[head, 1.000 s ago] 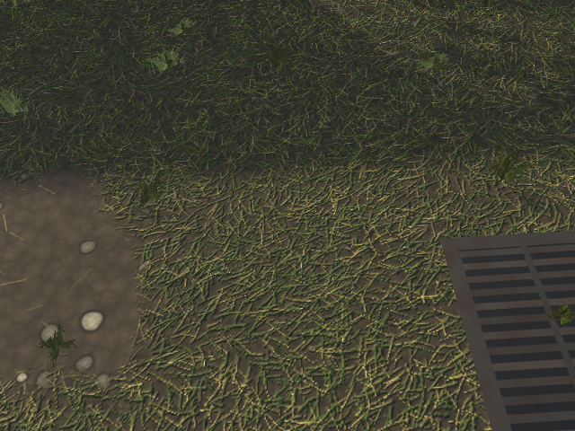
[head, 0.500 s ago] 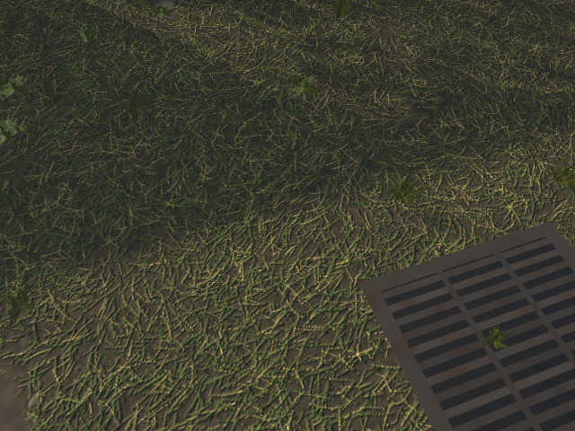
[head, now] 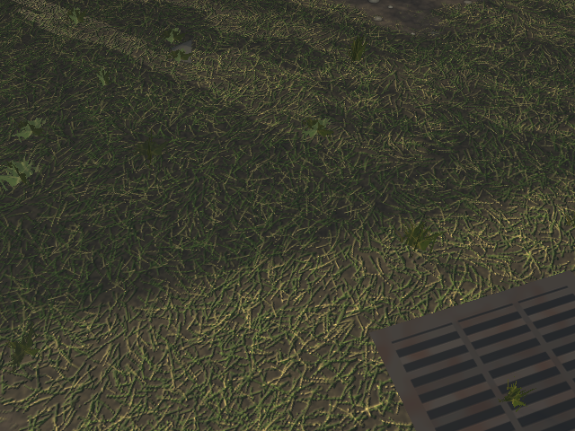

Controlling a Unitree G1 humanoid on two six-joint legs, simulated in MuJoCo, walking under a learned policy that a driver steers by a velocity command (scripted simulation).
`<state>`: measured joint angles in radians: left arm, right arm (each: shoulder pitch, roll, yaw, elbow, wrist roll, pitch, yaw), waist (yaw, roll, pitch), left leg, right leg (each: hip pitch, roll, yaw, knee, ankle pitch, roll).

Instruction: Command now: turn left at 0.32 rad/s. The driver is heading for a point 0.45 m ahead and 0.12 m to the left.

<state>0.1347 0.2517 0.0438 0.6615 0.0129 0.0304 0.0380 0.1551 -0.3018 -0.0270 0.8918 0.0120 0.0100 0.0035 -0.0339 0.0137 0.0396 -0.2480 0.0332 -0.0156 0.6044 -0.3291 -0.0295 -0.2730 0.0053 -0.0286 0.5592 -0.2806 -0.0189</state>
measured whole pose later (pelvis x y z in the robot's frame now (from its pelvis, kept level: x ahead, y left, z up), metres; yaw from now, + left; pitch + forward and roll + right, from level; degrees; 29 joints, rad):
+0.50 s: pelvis -0.02 +0.06 +0.02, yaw +16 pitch +2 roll -4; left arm 0.10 0.31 0.10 0.74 0.00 0.02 0.07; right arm 0.20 -0.29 -0.05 0.77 0.01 0.02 -0.03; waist -0.03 -0.02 0.05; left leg -0.25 -0.07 -0.11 0.41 -0.18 0.09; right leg -0.51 0.01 0.10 0.99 -0.32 0.09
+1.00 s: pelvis +0.09 +0.05 +0.02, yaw +25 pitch +1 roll +0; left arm 0.37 0.25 0.05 0.86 -0.01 -0.09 0.00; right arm 0.22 -0.31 -0.05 0.74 0.01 -0.05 0.01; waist 0.04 0.05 0.00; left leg -0.55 0.02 -0.04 0.93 -0.26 0.00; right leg -0.06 0.02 0.04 0.29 -0.26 -0.03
